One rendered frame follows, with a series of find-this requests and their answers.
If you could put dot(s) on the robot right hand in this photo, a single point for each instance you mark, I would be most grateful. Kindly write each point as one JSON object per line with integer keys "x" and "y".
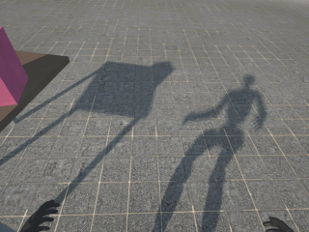
{"x": 280, "y": 225}

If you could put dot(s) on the carton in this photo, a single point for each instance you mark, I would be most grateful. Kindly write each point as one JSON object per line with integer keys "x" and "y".
{"x": 13, "y": 77}

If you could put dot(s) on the table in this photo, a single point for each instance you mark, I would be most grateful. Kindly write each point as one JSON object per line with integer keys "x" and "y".
{"x": 40, "y": 68}

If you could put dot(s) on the robot left hand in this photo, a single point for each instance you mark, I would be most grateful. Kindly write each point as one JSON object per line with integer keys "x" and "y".
{"x": 32, "y": 223}

